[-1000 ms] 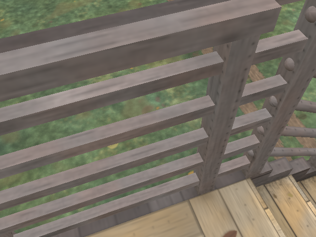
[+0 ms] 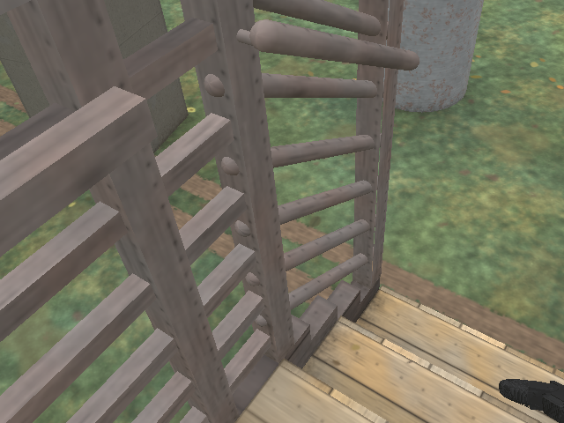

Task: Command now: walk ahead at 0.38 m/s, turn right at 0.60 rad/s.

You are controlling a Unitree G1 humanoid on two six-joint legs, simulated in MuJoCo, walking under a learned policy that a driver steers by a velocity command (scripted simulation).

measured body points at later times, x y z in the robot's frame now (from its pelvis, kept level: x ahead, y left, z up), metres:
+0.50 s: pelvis +0.15 -0.06 +0.00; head +0.17 -0.07 +0.45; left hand +0.41 +0.11 -0.09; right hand +0.12 -0.33 -0.12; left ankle +0.07 +0.10 -0.74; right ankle +0.24 -0.24 -0.69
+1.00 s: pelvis +0.39 -0.24 -0.05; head +0.39 -0.26 +0.40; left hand +0.47 -0.02 -0.18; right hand +0.45 -0.50 -0.16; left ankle +0.69 -0.19 -0.68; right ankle +0.26 -0.25 -0.74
